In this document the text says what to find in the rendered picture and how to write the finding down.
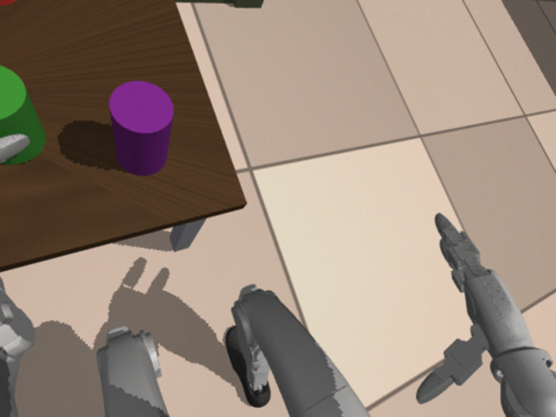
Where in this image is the right robot arm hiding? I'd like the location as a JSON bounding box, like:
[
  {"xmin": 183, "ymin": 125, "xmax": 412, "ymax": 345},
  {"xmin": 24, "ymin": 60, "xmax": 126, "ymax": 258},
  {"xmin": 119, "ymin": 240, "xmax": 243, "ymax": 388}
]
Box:
[{"xmin": 490, "ymin": 347, "xmax": 556, "ymax": 417}]

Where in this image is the coffee table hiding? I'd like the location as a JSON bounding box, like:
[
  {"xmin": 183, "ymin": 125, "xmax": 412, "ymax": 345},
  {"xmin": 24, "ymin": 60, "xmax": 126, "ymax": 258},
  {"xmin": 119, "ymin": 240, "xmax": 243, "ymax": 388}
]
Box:
[{"xmin": 0, "ymin": 0, "xmax": 247, "ymax": 272}]

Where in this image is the left robot hand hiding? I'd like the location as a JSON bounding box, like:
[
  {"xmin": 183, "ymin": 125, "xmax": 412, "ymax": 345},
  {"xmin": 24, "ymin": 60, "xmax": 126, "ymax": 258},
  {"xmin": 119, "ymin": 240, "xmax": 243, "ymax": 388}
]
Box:
[{"xmin": 0, "ymin": 134, "xmax": 30, "ymax": 163}]

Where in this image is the right robot hand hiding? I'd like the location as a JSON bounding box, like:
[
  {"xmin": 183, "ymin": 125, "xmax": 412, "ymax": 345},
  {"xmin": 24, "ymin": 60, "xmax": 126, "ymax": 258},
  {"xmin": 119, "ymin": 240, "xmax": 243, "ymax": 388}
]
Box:
[{"xmin": 416, "ymin": 213, "xmax": 534, "ymax": 404}]

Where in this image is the left robot arm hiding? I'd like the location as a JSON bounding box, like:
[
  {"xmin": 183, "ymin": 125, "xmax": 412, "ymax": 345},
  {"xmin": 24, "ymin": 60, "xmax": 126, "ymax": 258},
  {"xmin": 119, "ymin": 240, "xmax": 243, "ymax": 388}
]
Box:
[{"xmin": 0, "ymin": 276, "xmax": 36, "ymax": 417}]

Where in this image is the right robot foot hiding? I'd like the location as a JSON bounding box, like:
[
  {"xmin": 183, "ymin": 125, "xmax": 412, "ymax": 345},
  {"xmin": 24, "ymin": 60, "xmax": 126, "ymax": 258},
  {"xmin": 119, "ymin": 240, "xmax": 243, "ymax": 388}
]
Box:
[{"xmin": 226, "ymin": 326, "xmax": 271, "ymax": 407}]

